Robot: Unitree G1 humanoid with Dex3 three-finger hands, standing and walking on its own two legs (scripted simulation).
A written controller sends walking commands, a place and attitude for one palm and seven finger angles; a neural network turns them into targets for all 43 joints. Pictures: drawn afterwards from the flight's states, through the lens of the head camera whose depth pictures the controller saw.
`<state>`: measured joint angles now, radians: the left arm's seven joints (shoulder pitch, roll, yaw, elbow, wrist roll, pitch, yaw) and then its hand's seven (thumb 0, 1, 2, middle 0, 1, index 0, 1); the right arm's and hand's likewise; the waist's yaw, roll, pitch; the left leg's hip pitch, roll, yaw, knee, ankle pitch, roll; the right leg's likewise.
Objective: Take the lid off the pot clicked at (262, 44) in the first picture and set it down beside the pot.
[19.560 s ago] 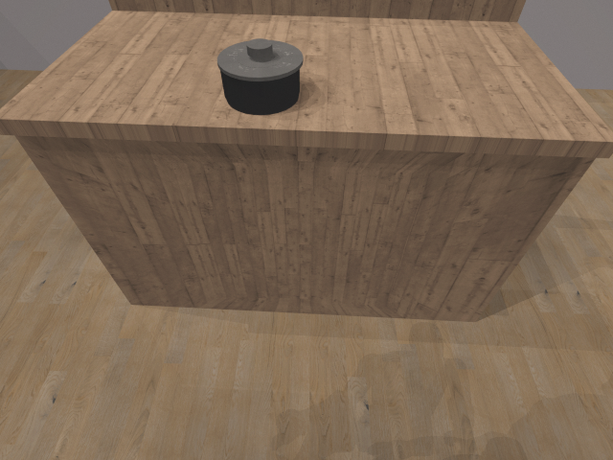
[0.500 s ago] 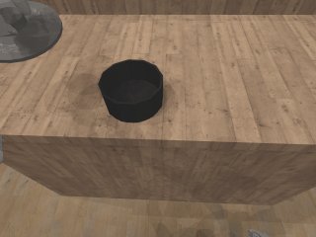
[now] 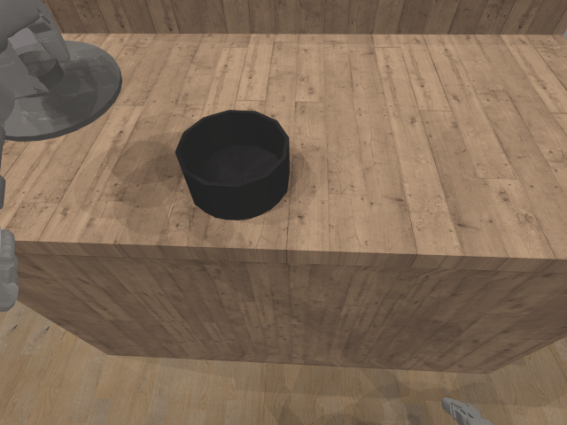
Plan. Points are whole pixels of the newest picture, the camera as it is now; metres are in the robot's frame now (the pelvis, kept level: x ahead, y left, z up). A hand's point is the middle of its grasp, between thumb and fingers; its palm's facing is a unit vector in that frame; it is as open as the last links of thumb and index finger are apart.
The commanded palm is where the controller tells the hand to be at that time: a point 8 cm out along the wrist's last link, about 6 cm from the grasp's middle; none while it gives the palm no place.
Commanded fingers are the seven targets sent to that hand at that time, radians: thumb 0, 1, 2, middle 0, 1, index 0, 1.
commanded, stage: lower the lid onto the table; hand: left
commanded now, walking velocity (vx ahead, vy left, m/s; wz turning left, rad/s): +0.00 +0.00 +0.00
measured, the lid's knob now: (36, 70) +0.48 +0.30 +0.25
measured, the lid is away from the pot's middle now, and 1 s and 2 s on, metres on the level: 0.22 0.23 0.23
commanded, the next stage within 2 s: none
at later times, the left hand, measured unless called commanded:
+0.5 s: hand (47, 95) +0.46 +0.30 +0.23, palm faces -0.28 -0.12 -0.95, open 8.2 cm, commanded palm +0.45 +0.30 +0.30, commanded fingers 0.00 0.62 1.07 -0.76 -0.96 -0.74 -0.95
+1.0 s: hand (56, 118) +0.46 +0.30 +0.19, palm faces -0.33 -0.13 -0.94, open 8.2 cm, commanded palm +0.45 +0.31 +0.27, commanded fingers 0.00 0.62 1.07 -0.76 -0.96 -0.74 -0.95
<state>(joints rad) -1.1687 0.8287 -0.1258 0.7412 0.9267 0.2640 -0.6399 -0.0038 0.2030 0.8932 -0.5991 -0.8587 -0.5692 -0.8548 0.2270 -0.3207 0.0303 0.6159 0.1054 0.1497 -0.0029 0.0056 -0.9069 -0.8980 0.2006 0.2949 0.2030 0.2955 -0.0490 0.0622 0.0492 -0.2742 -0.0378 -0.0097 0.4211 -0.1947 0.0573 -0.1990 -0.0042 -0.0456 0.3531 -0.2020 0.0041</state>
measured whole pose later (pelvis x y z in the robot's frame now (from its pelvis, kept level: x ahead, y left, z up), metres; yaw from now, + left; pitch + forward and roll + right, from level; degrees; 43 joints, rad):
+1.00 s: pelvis +0.01 +0.01 +0.00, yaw -1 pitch +4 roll -2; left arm -1.03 0.82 -0.07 0.81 0.90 0.13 -0.59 0.00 0.21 0.89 -0.59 -0.86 -0.56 -0.85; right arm 0.27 -0.32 0.00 0.62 0.10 0.17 0.02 0.00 -0.91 -0.90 0.20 0.29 0.20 0.30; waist -0.08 0.05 0.04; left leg -0.30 -0.03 0.00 0.45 -0.22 0.07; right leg -0.21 0.00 -0.04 0.35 -0.21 0.01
